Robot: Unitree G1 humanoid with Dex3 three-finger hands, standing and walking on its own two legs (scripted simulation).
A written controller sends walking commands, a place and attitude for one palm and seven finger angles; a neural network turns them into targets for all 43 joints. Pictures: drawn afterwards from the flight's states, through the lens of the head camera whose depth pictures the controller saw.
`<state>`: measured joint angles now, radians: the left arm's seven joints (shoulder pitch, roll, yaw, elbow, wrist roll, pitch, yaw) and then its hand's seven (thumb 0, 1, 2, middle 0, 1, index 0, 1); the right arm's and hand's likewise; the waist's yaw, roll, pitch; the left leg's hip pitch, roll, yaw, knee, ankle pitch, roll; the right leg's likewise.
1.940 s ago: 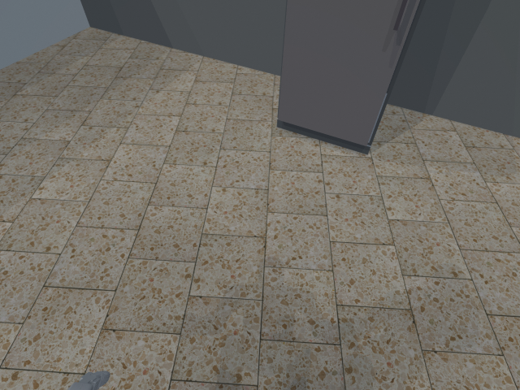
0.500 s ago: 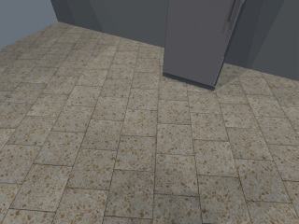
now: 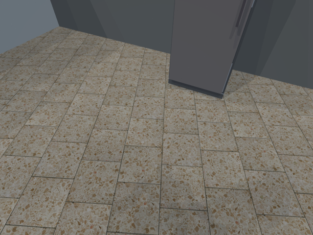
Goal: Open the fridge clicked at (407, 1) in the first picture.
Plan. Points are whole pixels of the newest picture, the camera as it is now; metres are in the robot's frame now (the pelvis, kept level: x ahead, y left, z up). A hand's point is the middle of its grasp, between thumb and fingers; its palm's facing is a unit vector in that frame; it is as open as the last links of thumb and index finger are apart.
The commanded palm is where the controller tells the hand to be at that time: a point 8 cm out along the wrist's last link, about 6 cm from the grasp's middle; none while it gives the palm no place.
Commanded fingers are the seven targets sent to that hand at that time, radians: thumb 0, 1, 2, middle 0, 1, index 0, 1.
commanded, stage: walk to a spot facing it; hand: right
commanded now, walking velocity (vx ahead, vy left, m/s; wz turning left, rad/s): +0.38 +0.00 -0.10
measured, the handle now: (244, 2) +1.46 -0.50 +0.10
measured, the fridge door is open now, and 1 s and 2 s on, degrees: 0 0 0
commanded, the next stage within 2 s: turn to face it in 1.72 s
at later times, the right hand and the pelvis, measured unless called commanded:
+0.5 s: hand (229, 234) +0.19 -0.21 -0.18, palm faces -0.01 +0.99 -0.15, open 7.3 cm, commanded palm none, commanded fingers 0.00 -0.90 -0.90 0.20 0.30 0.20 0.30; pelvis +0.14 -0.03 -0.01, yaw -1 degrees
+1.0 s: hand (219, 181) +0.36 -0.21 -0.20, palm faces +0.14 +0.98 -0.17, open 7.2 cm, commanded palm none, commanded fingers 0.00 -0.90 -0.90 0.20 0.30 0.20 0.30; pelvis +0.38 -0.03 -0.02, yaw -4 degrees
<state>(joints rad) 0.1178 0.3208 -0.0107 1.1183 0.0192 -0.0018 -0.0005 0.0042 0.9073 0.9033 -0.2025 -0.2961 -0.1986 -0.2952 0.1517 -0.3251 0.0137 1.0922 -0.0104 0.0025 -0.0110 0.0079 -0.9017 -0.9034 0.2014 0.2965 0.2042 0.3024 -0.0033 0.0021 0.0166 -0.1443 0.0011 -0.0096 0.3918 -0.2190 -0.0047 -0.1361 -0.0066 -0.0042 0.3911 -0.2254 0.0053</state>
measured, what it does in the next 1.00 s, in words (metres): walks ahead: left foot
